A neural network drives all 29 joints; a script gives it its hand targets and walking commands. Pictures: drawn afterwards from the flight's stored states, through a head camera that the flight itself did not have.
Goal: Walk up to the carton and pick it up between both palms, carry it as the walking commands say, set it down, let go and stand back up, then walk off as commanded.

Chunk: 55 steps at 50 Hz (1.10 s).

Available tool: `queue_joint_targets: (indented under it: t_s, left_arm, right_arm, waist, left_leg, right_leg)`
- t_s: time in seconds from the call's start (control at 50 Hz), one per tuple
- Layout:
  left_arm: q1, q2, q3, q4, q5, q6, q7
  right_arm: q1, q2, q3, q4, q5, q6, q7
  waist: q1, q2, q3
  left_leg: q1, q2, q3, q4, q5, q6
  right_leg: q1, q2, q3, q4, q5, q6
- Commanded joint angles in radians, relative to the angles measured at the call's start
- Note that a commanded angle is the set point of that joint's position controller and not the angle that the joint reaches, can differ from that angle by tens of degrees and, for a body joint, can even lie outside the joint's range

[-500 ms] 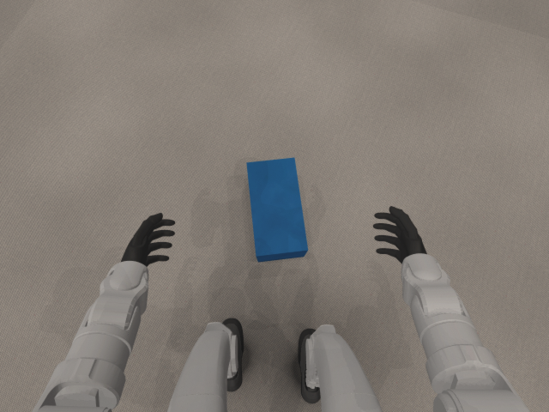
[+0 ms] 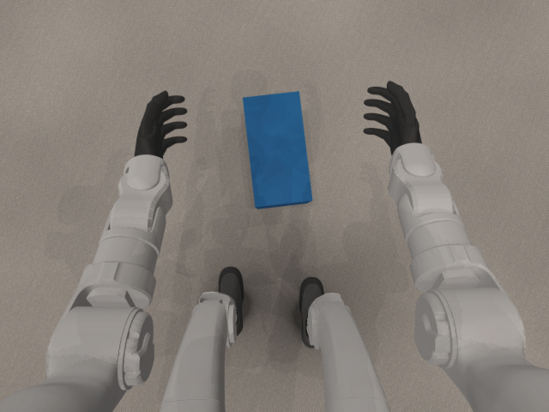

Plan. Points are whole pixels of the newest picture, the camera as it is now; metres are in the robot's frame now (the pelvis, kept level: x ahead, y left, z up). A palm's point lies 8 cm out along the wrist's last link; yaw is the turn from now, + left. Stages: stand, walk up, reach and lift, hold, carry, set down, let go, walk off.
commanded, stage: reach and lift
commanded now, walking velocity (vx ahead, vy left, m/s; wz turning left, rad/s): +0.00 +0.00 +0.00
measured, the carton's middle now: (277, 154) +0.53 -0.01 -0.62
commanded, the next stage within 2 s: none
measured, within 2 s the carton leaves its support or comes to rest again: neither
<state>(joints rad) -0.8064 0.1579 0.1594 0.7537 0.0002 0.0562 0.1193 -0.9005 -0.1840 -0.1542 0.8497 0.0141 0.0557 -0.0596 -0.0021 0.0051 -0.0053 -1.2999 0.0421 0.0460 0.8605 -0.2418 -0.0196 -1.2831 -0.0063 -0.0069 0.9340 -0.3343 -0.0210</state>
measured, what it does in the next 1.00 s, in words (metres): lowers itself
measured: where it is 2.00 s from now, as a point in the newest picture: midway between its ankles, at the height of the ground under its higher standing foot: (270, 319)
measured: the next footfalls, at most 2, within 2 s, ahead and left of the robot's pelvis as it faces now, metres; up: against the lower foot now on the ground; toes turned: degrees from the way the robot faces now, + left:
none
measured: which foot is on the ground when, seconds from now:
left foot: down 0.00-1.00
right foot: down 0.00-1.00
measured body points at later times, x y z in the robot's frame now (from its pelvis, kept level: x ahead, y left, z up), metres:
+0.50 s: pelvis -0.01 +0.01 -0.02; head +0.34 -0.02 +0.26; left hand +0.49 +0.17 -0.19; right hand +0.50 -0.15 -0.20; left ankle +0.06 +0.14 -0.66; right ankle +0.03 -0.11 -0.66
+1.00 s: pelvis -0.06 +0.01 -0.17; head +0.30 -0.03 +0.08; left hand +0.48 +0.15 -0.33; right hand +0.50 -0.15 -0.35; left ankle +0.06 +0.14 -0.66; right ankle +0.02 -0.11 -0.66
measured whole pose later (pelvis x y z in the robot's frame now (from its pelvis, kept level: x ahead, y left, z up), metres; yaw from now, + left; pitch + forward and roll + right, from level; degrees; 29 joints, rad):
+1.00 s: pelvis -0.06 +0.01 -0.17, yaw +2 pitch +47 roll +6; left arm -1.29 0.12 0.34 0.85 0.05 0.14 0.17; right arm -1.43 -0.27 -0.18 1.02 -0.05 0.16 -0.10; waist 0.02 0.01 0.13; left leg -1.99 0.01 0.04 1.56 -0.40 -0.03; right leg -2.01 0.01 0.08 1.67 -0.49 0.00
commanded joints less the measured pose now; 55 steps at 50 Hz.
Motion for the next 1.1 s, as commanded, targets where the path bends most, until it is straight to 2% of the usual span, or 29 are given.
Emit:
queue_joint_targets:
  t_s: [0.0, 0.04, 0.06, 0.14, 0.16, 0.18, 0.2, 0.26, 0.32, 0.34, 0.36, 0.4, 0.44, 0.48, 0.5, 0.58, 0.62, 0.66, 0.68, 0.74, 0.78, 0.8, 0.82, 0.84, 0.96, 0.98, 1.02, 1.04, 1.08]
  left_arm:
    - [-0.345, -0.037, 0.179, 0.034, 0.013, -0.010, 0.023]
    - [-0.426, -0.005, 0.224, -0.015, 0.054, -0.013, 0.029]
    - [-0.443, -0.027, 0.216, -0.030, 0.045, -0.015, 0.029]
    - [-0.509, -0.053, 0.233, -0.032, 0.060, -0.002, 0.024]
    - [-0.542, -0.010, 0.256, -0.061, 0.082, -0.006, 0.026]
    - [-0.550, -0.054, 0.221, -0.063, 0.075, -0.002, 0.021]
    - [-0.517, -0.040, 0.255, -0.024, 0.104, 0.003, 0.024]
    - [-0.479, -0.047, 0.295, 0.022, 0.138, -0.001, 0.012]
    - [-0.501, -0.080, 0.272, -0.084, 0.131, -0.031, 0.006]
    - [-0.472, -0.067, 0.295, -0.024, 0.148, -0.025, 0.005]
    - [-0.472, -0.090, 0.276, -0.053, 0.142, -0.041, -0.002]
    - [-0.484, -0.078, 0.311, -0.069, 0.144, -0.048, 0.000]
    - [-0.440, -0.058, 0.319, 0.024, 0.155, -0.049, -0.006]
    - [-0.507, -0.060, 0.298, -0.007, 0.133, -0.049, -0.009]
    - [-0.534, -0.036, 0.313, 0.013, 0.139, -0.044, -0.007]
    - [-0.530, -0.028, 0.296, 0.003, 0.112, -0.034, 0.013]
    - [-0.532, -0.040, 0.271, -0.002, 0.109, -0.031, 0.021]
    - [-0.626, -0.010, 0.266, -0.077, 0.086, -0.012, 0.039]
    - [-0.639, -0.009, 0.264, 0.027, 0.081, 0.001, 0.039]
    - [-0.698, 0.014, 0.269, -0.019, 0.092, 0.024, 0.056]
    - [-0.698, 0.038, 0.278, 0.084, 0.104, 0.041, 0.059]
    - [-0.725, 0.020, 0.274, 0.026, 0.094, 0.046, 0.059]
    - [-0.784, 0.060, 0.274, -0.005, 0.082, 0.039, 0.061]
    - [-0.795, 0.073, 0.279, 0.063, 0.075, 0.047, 0.062]
    - [-0.872, 0.104, 0.261, -0.004, 0.046, 0.051, 0.074]
    - [-0.858, 0.116, 0.240, 0.095, 0.040, 0.049, 0.070]
    - [-0.847, 0.114, 0.244, 0.085, 0.039, 0.043, 0.064]
    - [-0.850, 0.119, 0.245, 0.128, 0.037, 0.040, 0.060]
    - [-0.913, 0.143, 0.231, 0.033, 0.032, 0.024, 0.067]
  right_arm:
    - [-0.402, -0.063, -0.044, -0.016, -0.022, -0.003, -0.005]
    - [-0.476, -0.074, -0.054, -0.029, -0.031, -0.004, -0.001]
    - [-0.486, -0.073, -0.063, -0.010, -0.043, -0.004, -0.001]
    - [-0.575, -0.057, -0.075, -0.037, -0.059, 0.006, 0.010]
    - [-0.600, -0.059, -0.066, -0.046, -0.051, 0.010, 0.013]
    - [-0.608, -0.081, -0.085, -0.033, -0.062, 0.010, 0.017]
    - [-0.587, -0.068, -0.089, -0.007, -0.081, 0.013, 0.018]
    - [-0.539, -0.051, -0.114, 0.033, -0.104, 0.013, 0.020]
    - [-0.540, -0.030, -0.133, -0.057, -0.113, -0.022, 0.016]
    - [-0.518, -0.019, -0.109, 0.012, -0.117, -0.012, 0.023]
    - [-0.511, 0.004, -0.109, -0.022, -0.106, -0.027, 0.017]
    - [-0.554, -0.004, -0.105, -0.079, -0.121, -0.030, 0.008]
    - [-0.503, 0.037, -0.074, 0.028, -0.122, -0.021, 0.007]
    - [-0.606, 0.007, -0.067, -0.068, -0.128, -0.024, -0.003]
    - [-0.626, 0.005, -0.067, -0.007, -0.117, -0.011, -0.005]
    - [-0.666, 0.005, -0.029, -0.063, -0.103, 0.002, -0.026]
    - [-0.687, 0.001, -0.015, -0.085, -0.075, -0.001, -0.029]
    - [-0.767, -0.072, -0.032, -0.143, -0.096, 0.013, -0.048]
    - [-0.740, -0.058, -0.016, -0.005, -0.092, 0.028, -0.042]
    - [-0.760, -0.101, -0.053, 0.028, -0.102, 0.050, -0.051]
    - [-0.799, -0.098, -0.051, 0.085, -0.097, 0.070, -0.047]
    - [-0.794, -0.115, -0.061, 0.077, -0.109, 0.074, -0.047]
    - [-0.839, -0.094, -0.044, 0.058, -0.074, 0.079, -0.044]
    - [-0.864, -0.120, -0.042, 0.097, -0.090, 0.079, -0.049]
    - [-0.951, -0.164, -0.004, 0.037, -0.034, 0.080, -0.056]
    - [-0.978, -0.182, 0.012, 0.102, -0.029, 0.074, -0.053]
    - [-0.987, -0.165, 0.046, 0.053, -0.002, 0.071, -0.054]
    - [-0.998, -0.158, 0.056, 0.064, -0.001, 0.064, -0.056]
    - [-0.988, -0.155, 0.045, 0.042, 0.014, 0.058, -0.060]
  waist:
    - [0.092, -0.053, -0.867]
    - [0.124, -0.040, -0.913]
    - [0.093, -0.028, -0.930]
    - [0.101, -0.031, -0.946]
    - [0.140, -0.003, -0.958]
    - [0.094, -0.002, -0.989]
    - [0.109, -0.042, -0.968]
    - [0.120, -0.028, -0.933]
    - [0.082, 0.004, -1.064]
    - [0.118, -0.021, -1.002]
    - [0.106, 0.003, -1.029]
    - [0.118, -0.040, -1.099]
    - [0.136, -0.059, -0.995]
    - [0.115, -0.118, -1.039]
    - [0.142, -0.079, -0.980]
    - [0.158, -0.125, -1.026]
    - [0.167, -0.093, -1.056]
    - [0.135, -0.103, -1.159]
    - [0.137, -0.121, -0.956]
    - [0.125, -0.068, -0.987]
    - [0.134, -0.096, -0.895]
    - [0.114, -0.101, -0.945]
    - [0.138, -0.094, -0.965]
    - [0.118, -0.136, -0.928]
    - [0.146, -0.140, -1.027]
    - [0.142, -0.167, -0.937]
    - [0.178, -0.176, -1.004]
    - [0.166, -0.218, -0.973]
    - [0.153, -0.168, -1.052]
  left_leg:
    - [0.279, -0.123, -0.053, 0.069, 0.394, -0.016]
    - [0.330, -0.127, -0.051, 0.075, 0.367, -0.019]
    - [0.347, -0.119, -0.052, 0.078, 0.399, -0.019]
    - [0.353, -0.128, -0.042, 0.082, 0.408, -0.015]
    - [0.345, -0.127, -0.030, 0.089, 0.405, -0.019]
    - [0.396, -0.125, -0.051, 0.090, 0.453, -0.018]
    - [0.370, -0.127, -0.051, 0.092, 0.455, -0.012]
    - [0.345, -0.126, -0.050, 0.115, 0.507, -0.010]
    - [0.433, -0.122, -0.064, 0.152, 0.650, -0.013]
    - [0.367, -0.122, -0.071, 0.167, 0.606, -0.010]
    - [0.415, -0.123, -0.074, 0.173, 0.655, -0.004]
    - [0.327, -0.128, -0.064, 0.200, 0.606, -0.017]
    - [0.173, -0.134, -0.052, 0.221, 0.501, -0.012]
    - [0.113, -0.126, -0.053, 0.259, 0.402, -0.017]
    - [0.099, -0.131, -0.056, 0.277, 0.347, -0.012]
    - [0.040, -0.141, -0.037, 0.365, 0.301, -0.022]
    - [0.066, -0.143, -0.041, 0.412, 0.364, -0.023]
    - [0.109, -0.155, -0.041, 0.460, 0.304, -0.033]
    - [-0.026, -0.153, -0.033, 0.482, 0.177, -0.026]
    - [-0.007, -0.156, -0.022, 0.548, 0.109, -0.037]
    - [-0.091, -0.154, -0.020, 0.581, 0.008, -0.028]
    - [-0.068, -0.161, -0.015, 0.586, 0.011, -0.029]
    - [-0.092, -0.151, 0.006, 0.616, -0.017, -0.027]
    - [-0.141, -0.149, 0.006, 0.657, -0.044, -0.029]
    - [-0.128, -0.153, 0.041, 0.747, 0.004, -0.018]
    - [-0.179, -0.146, 0.022, 0.771, -0.041, -0.014]
    - [-0.185, -0.150, 0.049, 0.806, 0.000, -0.007]
    - [-0.209, -0.145, 0.031, 0.822, 0.028, -0.006]
    - [-0.146, -0.150, 0.039, 0.841, 0.052, -0.009]
  right_leg:
    - [0.425, 0.082, 0.092, 0.032, 0.538, 0.054]
    - [0.385, 0.095, 0.079, 0.029, 0.465, 0.052]
    - [0.386, 0.095, 0.080, 0.021, 0.498, 0.048]
    - [0.372, 0.100, 0.075, 0.019, 0.494, 0.051]
    - [0.352, 0.095, 0.084, 0.015, 0.477, 0.051]
    - [0.332, 0.104, 0.078, 0.022, 0.502, 0.049]
    - [0.340, 0.103, 0.069, 0.025, 0.515, 0.054]
    - [0.277, 0.099, 0.084, 0.030, 0.557, 0.060]
    - [0.269, 0.107, 0.079, 0.051, 0.666, 0.059]
    - [0.211, 0.107, 0.082, 0.079, 0.607, 0.062]
    - [0.186, 0.108, 0.082, 0.070, 0.631, 0.063]
    - [0.251, 0.108, 0.078, 0.110, 0.657, 0.066]
    - [0.250, 0.100, 0.095, 0.157, 0.633, 0.072]
    - [0.275, 0.101, 0.100, 0.196, 0.565, 0.074]
    - [0.187, 0.109, 0.088, 0.234, 0.460, 0.070]
    - [0.183, 0.118, 0.076, 0.325, 0.435, 0.074]
    - [0.118, 0.120, 0.071, 0.379, 0.473, 0.071]
    - [0.070, 0.131, 0.042, 0.414, 0.348, 0.069]
    - [-0.019, 0.120, 0.044, 0.443, 0.238, 0.068]
    - [-0.138, 0.131, 0.027, 0.501, 0.137, 0.050]
    - [-0.206, 0.129, 0.007, 0.540, 0.040, 0.055]
    - [-0.178, 0.135, -0.004, 0.555, 0.053, 0.047]
    - [-0.176, 0.127, 0.004, 0.567, 0.035, 0.050]
    - [-0.187, 0.125, 0.007, 0.590, 0.002, 0.054]
    - [-0.141, 0.117, 0.009, 0.676, 0.065, 0.061]
    - [-0.195, 0.105, -0.003, 0.719, 0.015, 0.071]
    - [-0.132, 0.108, 0.019, 0.729, 0.069, 0.070]
    - [-0.140, 0.105, 0.013, 0.751, 0.091, 0.084]
    - [-0.117, 0.110, 0.019, 0.765, 0.127, 0.078]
